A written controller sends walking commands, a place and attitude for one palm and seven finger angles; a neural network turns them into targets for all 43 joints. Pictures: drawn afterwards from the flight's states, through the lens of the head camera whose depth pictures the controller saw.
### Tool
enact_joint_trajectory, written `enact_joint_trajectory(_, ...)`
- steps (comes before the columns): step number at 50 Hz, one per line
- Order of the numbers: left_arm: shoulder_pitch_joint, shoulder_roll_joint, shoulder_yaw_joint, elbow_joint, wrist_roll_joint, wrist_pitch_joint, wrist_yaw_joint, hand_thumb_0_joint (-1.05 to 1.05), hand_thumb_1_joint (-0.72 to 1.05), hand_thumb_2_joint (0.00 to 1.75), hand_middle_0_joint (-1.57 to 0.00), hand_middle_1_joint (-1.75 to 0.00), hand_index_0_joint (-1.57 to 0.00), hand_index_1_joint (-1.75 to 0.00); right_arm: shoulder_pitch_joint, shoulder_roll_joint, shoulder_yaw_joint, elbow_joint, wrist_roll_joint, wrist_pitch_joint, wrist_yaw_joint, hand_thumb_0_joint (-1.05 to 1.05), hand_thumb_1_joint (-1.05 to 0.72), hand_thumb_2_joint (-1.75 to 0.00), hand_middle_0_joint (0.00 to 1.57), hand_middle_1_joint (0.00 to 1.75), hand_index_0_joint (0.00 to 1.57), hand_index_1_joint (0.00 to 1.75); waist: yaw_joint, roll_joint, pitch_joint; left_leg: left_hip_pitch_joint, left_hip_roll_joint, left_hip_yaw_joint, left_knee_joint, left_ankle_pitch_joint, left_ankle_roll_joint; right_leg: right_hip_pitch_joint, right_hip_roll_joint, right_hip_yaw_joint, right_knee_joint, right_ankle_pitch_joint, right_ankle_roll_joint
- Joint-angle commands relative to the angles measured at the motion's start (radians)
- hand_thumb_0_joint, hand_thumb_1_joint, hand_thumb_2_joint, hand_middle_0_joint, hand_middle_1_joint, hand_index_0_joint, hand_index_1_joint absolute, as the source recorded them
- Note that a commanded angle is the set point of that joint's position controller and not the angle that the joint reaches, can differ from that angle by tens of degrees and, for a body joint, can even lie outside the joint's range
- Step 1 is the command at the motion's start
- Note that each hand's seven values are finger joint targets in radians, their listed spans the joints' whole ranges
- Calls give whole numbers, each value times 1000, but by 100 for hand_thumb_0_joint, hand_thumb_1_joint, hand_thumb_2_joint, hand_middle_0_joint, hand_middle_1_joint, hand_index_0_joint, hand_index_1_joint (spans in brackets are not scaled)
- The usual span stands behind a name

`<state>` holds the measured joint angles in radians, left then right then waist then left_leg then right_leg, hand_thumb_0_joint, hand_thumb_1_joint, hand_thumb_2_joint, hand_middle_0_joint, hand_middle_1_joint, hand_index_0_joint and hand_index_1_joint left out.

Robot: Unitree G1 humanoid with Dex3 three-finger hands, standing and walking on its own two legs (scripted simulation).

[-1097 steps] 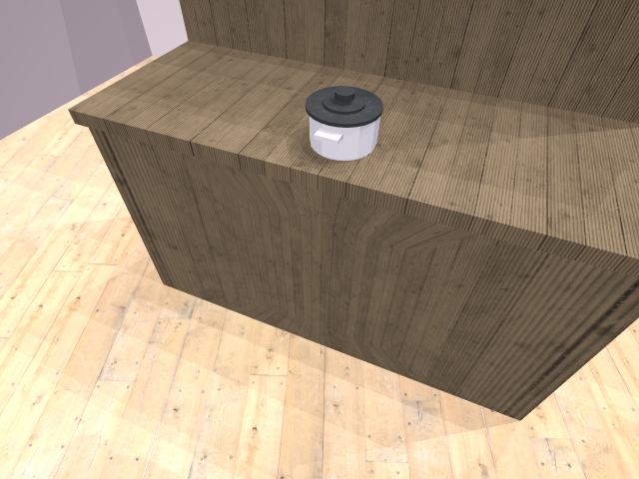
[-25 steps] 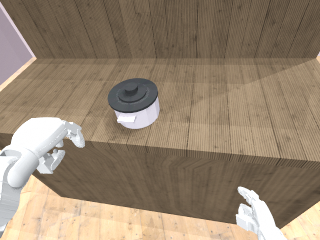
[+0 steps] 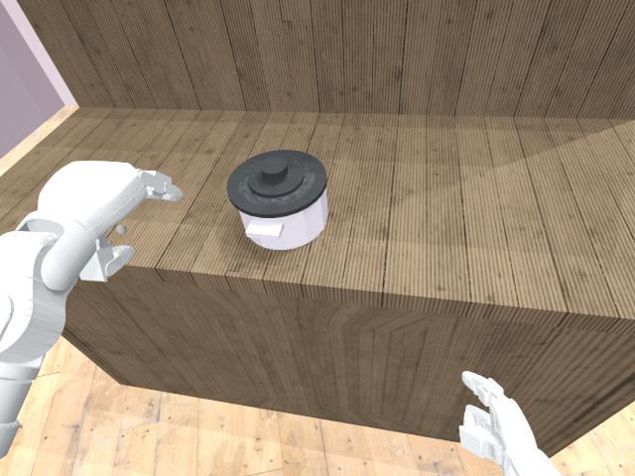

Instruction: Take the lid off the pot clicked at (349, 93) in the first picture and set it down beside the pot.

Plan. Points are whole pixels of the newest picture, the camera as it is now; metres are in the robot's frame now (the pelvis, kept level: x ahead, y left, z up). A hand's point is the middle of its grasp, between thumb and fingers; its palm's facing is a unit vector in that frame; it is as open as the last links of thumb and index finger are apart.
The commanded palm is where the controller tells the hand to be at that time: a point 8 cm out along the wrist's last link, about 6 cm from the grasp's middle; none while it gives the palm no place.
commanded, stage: move the open hand above the knob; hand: left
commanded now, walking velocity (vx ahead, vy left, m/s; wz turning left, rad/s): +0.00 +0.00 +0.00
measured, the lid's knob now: (274, 168) +0.53 +0.13 +0.11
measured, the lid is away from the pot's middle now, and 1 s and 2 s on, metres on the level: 0.00 0.00 0.00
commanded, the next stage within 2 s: none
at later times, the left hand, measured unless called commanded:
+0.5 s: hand (185, 219) +0.36 +0.20 +0.16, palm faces -0.20 +0.03 -0.98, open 10.2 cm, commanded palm +0.33 +0.21 +0.24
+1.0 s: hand (208, 177) +0.41 +0.19 +0.18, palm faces -0.17 -0.02 -0.98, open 10.2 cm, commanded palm +0.40 +0.18 +0.24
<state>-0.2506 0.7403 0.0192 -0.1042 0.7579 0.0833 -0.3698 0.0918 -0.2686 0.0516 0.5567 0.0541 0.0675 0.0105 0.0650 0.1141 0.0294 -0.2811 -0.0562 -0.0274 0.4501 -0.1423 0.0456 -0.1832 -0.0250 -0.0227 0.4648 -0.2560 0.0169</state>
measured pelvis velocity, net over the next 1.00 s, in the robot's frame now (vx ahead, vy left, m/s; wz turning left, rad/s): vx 0.02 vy -0.02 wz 0.01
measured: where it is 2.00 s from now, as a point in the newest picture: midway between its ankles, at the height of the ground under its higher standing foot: outside the picture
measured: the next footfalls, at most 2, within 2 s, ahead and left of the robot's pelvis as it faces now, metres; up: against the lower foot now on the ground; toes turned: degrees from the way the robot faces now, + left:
none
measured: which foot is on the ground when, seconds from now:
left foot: down 0.00-1.00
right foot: down 0.00-1.00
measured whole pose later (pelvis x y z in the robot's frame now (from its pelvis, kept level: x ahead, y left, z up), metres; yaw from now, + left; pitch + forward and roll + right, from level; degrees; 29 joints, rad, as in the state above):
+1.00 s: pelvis +0.02 -0.02 +0.00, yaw +0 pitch +1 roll +0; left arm -0.67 0.60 -0.19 0.27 0.82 0.21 -0.45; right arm 0.14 -0.28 0.03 0.57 0.08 0.12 0.04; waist 0.01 0.11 0.00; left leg -0.32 -0.05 -0.04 0.47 -0.17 0.03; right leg -0.22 -0.02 -0.03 0.50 -0.30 0.00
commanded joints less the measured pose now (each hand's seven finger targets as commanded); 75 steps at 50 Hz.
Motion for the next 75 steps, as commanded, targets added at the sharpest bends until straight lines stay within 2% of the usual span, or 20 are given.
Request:
enact_joint_trajectory(1, -214, 48, 15, -201, -28, 18, -2, 0, -37, 158, -84, -8, -84, -8, -166, -94, -51, -202, 13, -52, 16, 0, -90, -90, 20, 30, 20, 30, -10, -43, -252, 218, 30, -57, -69, 37, -12, -75, 44, -41, -66, 79, -33)
enact_joint_trajectory(3, -227, 14, -13, -218, -24, 24, 0, 0, -37, 158, -84, -8, -84, -8, -164, -98, -55, -212, 22, -61, 18, 0, -90, -90, 20, 30, 20, 30, -33, -59, -237, 227, 33, -58, -54, 1, -6, -103, 55, -38, -59, 64, -37)
enact_joint_trajectory(8, -580, 435, 277, -126, 71, 17, 49, 0, -37, 158, -84, -8, -84, -8, -125, -134, -45, -145, -1, -49, -27, 0, -90, -90, 20, 30, 20, 30, -21, -16, -275, 186, 21, -52, -52, -32, -2, -52, 51, -16, -65, 1, -50)
enact_joint_trajectory(13, -474, 157, 84, -75, 19, 38, 13, 0, -37, 158, -84, -8, -84, -8, -129, -100, -55, -171, 8, -61, 5, 0, -90, -90, 20, 30, 20, 30, -18, 64, -379, 274, 3, -51, -4, 181, -3, -24, 42, -20, -33, 182, -57)
enact_joint_trajectory(16, -254, 35, -8, -15, 3, 72, -39, 0, -37, 158, -84, -8, -84, -8, -126, -109, -57, -183, 13, -27, 32, 0, -90, -90, 20, 30, 20, 30, -18, -120, -294, 193, 8, -12, -9, 158, -1, -41, 38, -33, -52, 220, -35)
enact_joint_trajectory(20, -484, 220, 94, -43, 51, 68, -42, 0, -37, 158, -84, -8, -84, -8, -137, -135, -53, -184, 21, -3, 13, 0, -90, -90, 20, 30, 20, 30, -36, -176, -230, 136, 6, 10, -22, 48, 10, -48, 35, -23, -71, 147, -29)
enact_joint_trajectory(24, -709, 420, 233, -145, 66, 33, -19, 0, -37, 158, -84, -8, -84, -8, -129, -109, -49, -173, 0, -43, -14, 0, -90, -90, 20, 30, 20, 30, -13, -2, -454, 242, -14, -30, 15, 215, 20, 66, 32, 7, -19, 292, -40)
enact_joint_trajectory(30, -389, 97, 25, 125, 4, 85, -79, 0, -37, 158, -84, -8, -84, -8, -95, -120, -64, -168, 24, -13, 22, 0, -90, -90, 20, 30, 20, 30, -33, -121, -248, 159, -7, 4, 10, 168, 7, -36, 33, -24, -45, 295, -28)
enact_joint_trajectory(33, -436, -4, -86, -4, 7, 80, -93, 0, -37, 158, -84, -8, -84, -8, -140, -123, -67, -200, 36, -2, 32, 0, -90, -90, 20, 30, 20, 30, -63, -131, -249, 184, -7, 12, 28, 129, 17, -69, 38, -19, -50, 260, -32)
enact_joint_trajectory(34, -506, 0, -108, -37, 14, 76, -95, 0, -37, 158, -84, -8, -84, -8, -137, -111, -61, -198, 33, 3, 28, 0, -90, -90, 20, 30, 20, 30, -66, -134, -269, 191, -9, 14, 14, 115, 19, -64, 37, -24, -56, 235, -25)
enact_joint_trajectory(38, -839, 384, 169, -44, 69, 52, -35, 0, -37, 158, -84, -8, -84, -8, -112, -142, -61, -144, 11, -13, -13, 0, -90, -90, 20, 30, 20, 30, -63, -34, -345, 235, -12, -30, 16, 109, 22, -19, 45, -5, -40, 220, -41)
enact_joint_trajectory(40, -919, 369, 151, 121, 99, 49, -21, 0, -37, 158, -84, -8, -84, -8, -88, -117, -48, -111, 12, -16, -26, 0, -90, -90, 20, 30, 20, 30, -56, -36, -339, 214, -9, -33, -13, 104, 14, -14, 44, -15, -43, 185, -43)
enact_joint_trajectory(48, -692, -135, -230, 189, 53, 108, -67, 0, -37, 158, -84, -8, -84, -8, -105, -110, -71, -163, 35, 6, 35, 0, -90, -90, 20, 30, 20, 30, -86, -109, -337, 227, -6, -9, 20, 134, 17, -94, 40, -33, -32, 214, -48)
enact_joint_trajectory(53, -1055, 270, 36, 208, 117, 103, -33, 0, -37, 158, -84, -8, -84, -8, -57, -149, -63, -111, 20, 17, -4, 0, -90, -90, 20, 30, 20, 30, -87, -119, -363, 201, -8, -24, 2, 73, 22, -33, 43, -12, -38, 195, -48)
enact_joint_trajectory(54, -1151, 276, 26, 215, 134, 95, -29, 0, -37, 158, -84, -8, -84, -8, -43, -123, -52, -108, 18, 5, -11, 0, -90, -90, 20, 30, 20, 30, -82, -97, -415, 211, -14, -26, -12, 100, 22, 5, 47, -8, -30, 214, -46)
enact_joint_trajectory(62, -881, -95, -212, 491, 103, 132, -39, 0, -37, 158, -84, -8, -84, -8, -24, -119, -63, -111, 34, 3, 23, 0, -90, -90, 20, 30, 20, 30, -85, -112, -323, 192, 0, -13, -6, 145, 8, -97, 45, -39, -17, 214, -52)
enact_joint_trajectory(65, -1020, -53, -206, 429, 131, 141, -45, 0, -37, 158, -84, -8, -84, -8, -20, -128, -69, -113, 33, 18, 20, 0, -90, -90, 20, 30, 20, 30, -105, -141, -341, 198, 0, -5, 3, 125, 19, -93, 45, -31, -29, 218, -50)
enact_joint_trajectory(69, -1359, 193, -50, 312, 149, 106, -18, 0, -37, 158, -84, -8, -84, -8, 39, -136, -71, -90, 19, -14, -11, 0, -90, -90, 20, 30, 20, 30, -115, -96, -527, 280, -11, -27, 8, 191, 33, 10, 51, -2, -18, 318, -48)
enact_joint_trajectory(72, -1268, 117, -77, 462, 146, 94, -9, 0, -37, 158, -84, -8, -84, -8, 64, -124, -69, -63, 17, -29, -18, 0, -90, -90, 20, 30, 20, 30, -111, -85, -505, 292, -7, -25, 19, 290, 33, -16, 49, -8, -9, 378, -53)
enact_joint_trajectory(75, -1043, 6, -132, 746, 127, 126, -17, 0, -37, 158, -84, -8, -84, -8, 87, -137, -66, -41, 29, -12, -1, 0, -90, -90, 20, 30, 20, 30, -105, -160, -314, 157, 0, -2, 7, 207, 19, -76, 49, -30, -19, 327, -48)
